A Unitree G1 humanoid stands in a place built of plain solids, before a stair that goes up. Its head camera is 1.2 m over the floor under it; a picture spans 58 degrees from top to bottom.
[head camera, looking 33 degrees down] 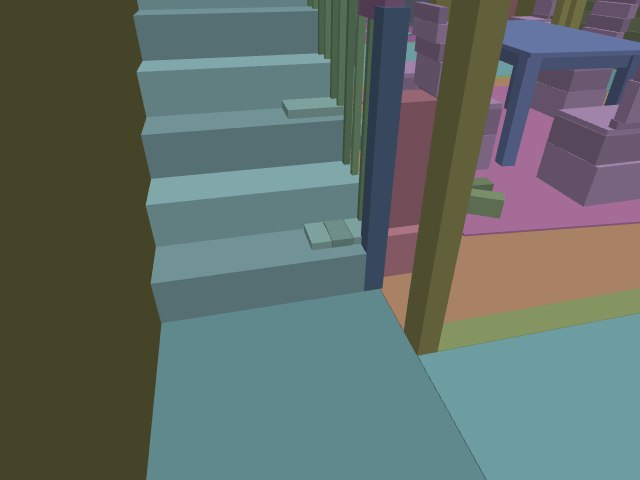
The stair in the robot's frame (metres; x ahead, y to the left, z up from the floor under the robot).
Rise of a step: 0.20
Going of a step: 0.25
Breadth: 0.91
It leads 13 degrees to the left of straight ahead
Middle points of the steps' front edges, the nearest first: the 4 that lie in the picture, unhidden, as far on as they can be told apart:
1.35 0.18 0.20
1.59 0.24 0.40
1.84 0.30 0.59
2.08 0.36 0.79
